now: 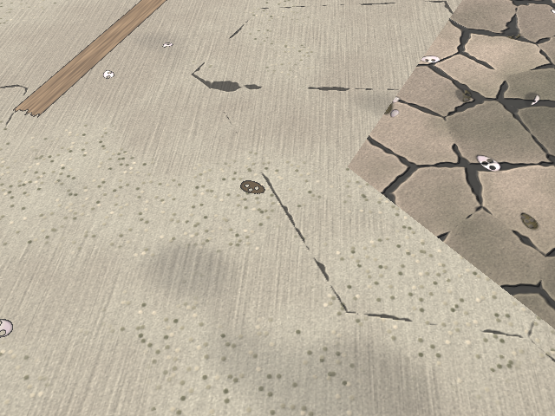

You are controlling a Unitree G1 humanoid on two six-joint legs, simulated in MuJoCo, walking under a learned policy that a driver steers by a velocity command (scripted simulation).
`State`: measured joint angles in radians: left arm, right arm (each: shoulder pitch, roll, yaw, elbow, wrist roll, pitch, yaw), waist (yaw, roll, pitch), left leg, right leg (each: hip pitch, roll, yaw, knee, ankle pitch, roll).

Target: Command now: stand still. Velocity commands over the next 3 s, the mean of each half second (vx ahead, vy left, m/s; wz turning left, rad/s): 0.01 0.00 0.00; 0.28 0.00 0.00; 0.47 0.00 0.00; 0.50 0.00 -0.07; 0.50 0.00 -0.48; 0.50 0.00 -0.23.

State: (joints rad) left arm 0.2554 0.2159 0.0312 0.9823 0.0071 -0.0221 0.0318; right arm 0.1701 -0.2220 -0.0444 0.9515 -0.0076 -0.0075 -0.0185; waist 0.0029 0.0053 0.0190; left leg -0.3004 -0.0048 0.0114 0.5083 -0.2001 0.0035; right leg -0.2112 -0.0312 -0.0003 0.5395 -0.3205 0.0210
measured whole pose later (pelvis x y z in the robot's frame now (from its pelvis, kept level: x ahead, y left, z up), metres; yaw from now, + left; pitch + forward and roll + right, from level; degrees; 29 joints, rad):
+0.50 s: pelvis +0.02 -0.01 +0.00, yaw +0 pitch -1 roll +0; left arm 0.25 0.20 0.03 1.06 0.00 -0.01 0.04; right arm 0.13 -0.21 -0.05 1.09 0.00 0.02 -0.04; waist 0.00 0.00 0.04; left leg -0.25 0.01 0.00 0.51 -0.23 -0.01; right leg -0.14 -0.02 -0.02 0.50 -0.33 0.01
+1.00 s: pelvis +0.14 +0.03 +0.01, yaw +0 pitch +1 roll +0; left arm 0.16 0.26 0.07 0.95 -0.03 -0.09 0.00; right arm 0.44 -0.17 -0.02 1.13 0.00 -0.09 0.00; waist -0.06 -0.03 -0.01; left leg -0.02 -0.03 0.06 0.27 -0.27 0.04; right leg -0.61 -0.10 -0.01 1.01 -0.18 -0.04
